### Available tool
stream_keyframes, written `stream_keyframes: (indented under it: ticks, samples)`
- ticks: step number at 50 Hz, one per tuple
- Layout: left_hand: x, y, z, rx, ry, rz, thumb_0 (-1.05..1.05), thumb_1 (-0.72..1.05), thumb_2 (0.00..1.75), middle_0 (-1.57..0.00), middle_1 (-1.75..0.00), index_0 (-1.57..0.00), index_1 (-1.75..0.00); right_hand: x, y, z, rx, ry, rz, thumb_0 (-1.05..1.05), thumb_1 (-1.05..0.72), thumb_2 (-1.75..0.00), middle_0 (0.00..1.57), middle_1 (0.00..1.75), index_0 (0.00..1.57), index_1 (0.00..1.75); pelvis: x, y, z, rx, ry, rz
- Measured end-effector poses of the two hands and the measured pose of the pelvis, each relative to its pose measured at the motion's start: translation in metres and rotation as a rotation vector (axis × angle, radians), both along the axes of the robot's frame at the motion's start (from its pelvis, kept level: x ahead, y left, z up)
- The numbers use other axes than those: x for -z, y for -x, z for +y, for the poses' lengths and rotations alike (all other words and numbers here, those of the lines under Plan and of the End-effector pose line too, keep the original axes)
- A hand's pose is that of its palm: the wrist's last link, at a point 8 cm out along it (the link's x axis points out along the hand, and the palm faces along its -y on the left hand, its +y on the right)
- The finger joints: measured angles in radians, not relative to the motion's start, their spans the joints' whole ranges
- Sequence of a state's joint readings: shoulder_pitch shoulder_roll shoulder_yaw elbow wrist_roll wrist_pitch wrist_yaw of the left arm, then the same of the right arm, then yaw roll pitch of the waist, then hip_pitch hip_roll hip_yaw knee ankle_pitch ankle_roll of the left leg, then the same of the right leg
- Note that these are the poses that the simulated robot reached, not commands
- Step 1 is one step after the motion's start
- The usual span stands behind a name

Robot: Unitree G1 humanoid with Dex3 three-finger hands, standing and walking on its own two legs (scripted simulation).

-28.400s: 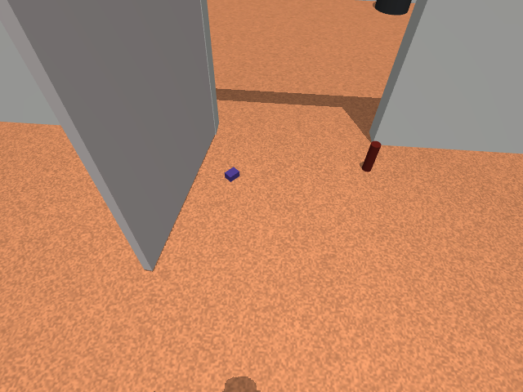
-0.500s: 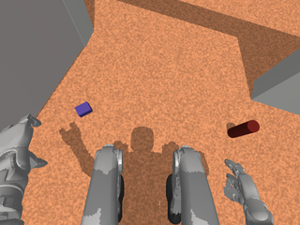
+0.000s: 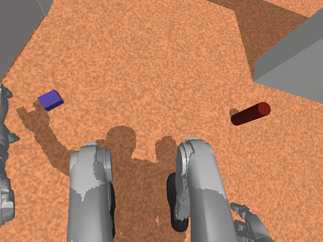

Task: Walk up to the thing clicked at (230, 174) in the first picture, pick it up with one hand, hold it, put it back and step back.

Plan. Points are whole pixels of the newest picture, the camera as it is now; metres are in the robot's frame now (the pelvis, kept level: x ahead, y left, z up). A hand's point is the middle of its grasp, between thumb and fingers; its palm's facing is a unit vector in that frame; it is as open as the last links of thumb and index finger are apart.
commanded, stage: rise first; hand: left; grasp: from above
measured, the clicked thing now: (51, 100) +0.51 +0.33 -0.36
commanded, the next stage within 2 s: none
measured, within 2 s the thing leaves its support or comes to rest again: neither
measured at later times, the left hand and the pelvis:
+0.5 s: hand (20, 111) +0.43 +0.36 -0.22, palm faces -0.36 -0.24 -0.90, open 12.3 cm; pelvis +0.01 +0.00 -0.05, yaw -2 degrees
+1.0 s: hand (23, 110) +0.44 +0.37 -0.25, palm faces -0.35 -0.24 -0.90, open 12.2 cm; pelvis +0.01 +0.00 -0.06, yaw -3 degrees
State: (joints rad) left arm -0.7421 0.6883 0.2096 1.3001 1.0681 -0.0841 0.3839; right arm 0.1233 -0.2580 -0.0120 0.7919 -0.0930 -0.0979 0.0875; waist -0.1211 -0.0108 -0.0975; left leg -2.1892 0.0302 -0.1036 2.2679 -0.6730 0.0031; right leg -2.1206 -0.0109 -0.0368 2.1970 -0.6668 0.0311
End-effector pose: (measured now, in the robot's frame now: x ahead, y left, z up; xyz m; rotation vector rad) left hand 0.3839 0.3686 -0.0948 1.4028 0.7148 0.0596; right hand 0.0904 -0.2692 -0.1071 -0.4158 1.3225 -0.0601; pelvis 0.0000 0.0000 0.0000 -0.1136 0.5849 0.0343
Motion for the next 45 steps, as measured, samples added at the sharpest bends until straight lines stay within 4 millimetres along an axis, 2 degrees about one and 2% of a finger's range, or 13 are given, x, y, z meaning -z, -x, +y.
stream_keyframes:
  ticks: [8, 15, 22, 28, 35, 45]
  samples:
    - [0.026, -0.011, 0.004, -0.053, -0.011, 0.012, 0.01, -0.26, 0.76, -0.31, -0.82, -0.33, -0.81, 0.009, 0.007, -0.001, -0.022, -0.002, 0.04, 0.0, -0.89, -0.89, 0.2, 0.3, 0.2, 0.3, 0.014, -0.003, 0.003, -0.001, 0.006, 0.012]
    - [0.045, -0.026, -0.003, -0.06, -0.008, 0.013, 0.0, -0.25, 0.75, -0.33, -0.81, -0.34, -0.8, 0.026, 0.013, -0.002, -0.031, -0.025, 0.068, 0.0, -0.9, -0.89, 0.2, 0.3, 0.2, 0.3, 0.029, -0.004, 0.001, 0.008, 0.005, 0.009]
    - [0.058, -0.042, -0.007, -0.062, 0.008, 0.007, 0.01, -0.23, 0.73, -0.35, -0.8, -0.36, -0.79, 0.04, 0.021, 0.0, -0.033, -0.05, 0.108, 0.0, -0.9, -0.89, 0.2, 0.3, 0.2, 0.3, 0.042, -0.007, -0.002, 0.019, 0.007, 0.005]
    - [0.067, -0.047, -0.005, -0.082, 0.005, 0.01, 0.01, -0.22, 0.72, -0.36, -0.8, -0.37, -0.78, 0.048, 0.025, 0.001, -0.041, -0.068, 0.14, 0.0, -0.9, -0.89, 0.2, 0.3, 0.2, 0.3, 0.05, -0.011, -0.003, 0.026, 0.01, 0.006]
    - [0.079, -0.05, 0.0, -0.081, 0.01, 0.02, 0.01, -0.2, 0.7, -0.37, -0.79, -0.38, -0.77, 0.052, 0.025, 0.001, -0.061, -0.069, 0.163, 0.0, -0.9, -0.89, 0.2, 0.3, 0.2, 0.3, 0.056, -0.012, -0.003, 0.031, 0.02, -0.002]
    - [0.092, -0.055, 0.002, -0.058, 0.022, 0.005, 0.01, -0.19, 0.68, -0.37, -0.78, -0.39, -0.76, 0.046, 0.022, -0.002, -0.069, -0.039, 0.175, 0.0, -0.9, -0.89, 0.2, 0.3, 0.2, 0.3, 0.06, -0.014, 0.0, 0.034, 0.037, -0.005]
